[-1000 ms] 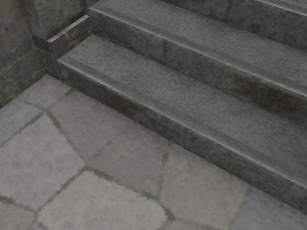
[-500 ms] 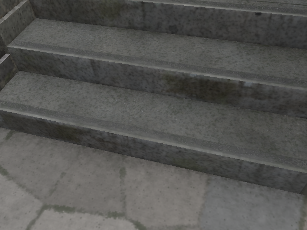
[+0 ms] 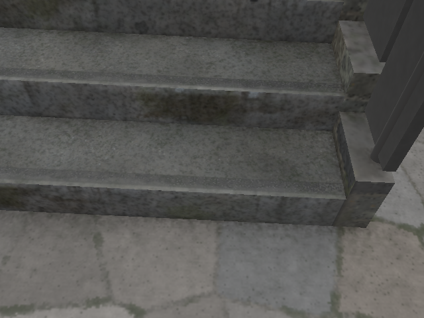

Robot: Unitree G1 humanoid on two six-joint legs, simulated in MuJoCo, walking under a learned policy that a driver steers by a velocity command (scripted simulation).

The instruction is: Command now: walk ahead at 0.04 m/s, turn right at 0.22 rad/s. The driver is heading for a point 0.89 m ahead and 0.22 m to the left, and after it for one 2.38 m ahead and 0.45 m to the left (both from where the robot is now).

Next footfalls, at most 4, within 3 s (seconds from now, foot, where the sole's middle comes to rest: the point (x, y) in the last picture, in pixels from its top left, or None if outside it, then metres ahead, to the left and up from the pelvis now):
0.40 right None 0.14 -0.12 -0.77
0.88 left None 0.40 0.15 -0.77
1.54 right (167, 181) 0.86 0.18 -0.60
1.92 left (112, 151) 0.98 0.38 -0.60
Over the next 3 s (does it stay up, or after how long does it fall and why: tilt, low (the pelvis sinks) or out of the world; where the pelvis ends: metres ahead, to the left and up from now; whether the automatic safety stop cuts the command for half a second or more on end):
stays up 1.18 0.16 0.33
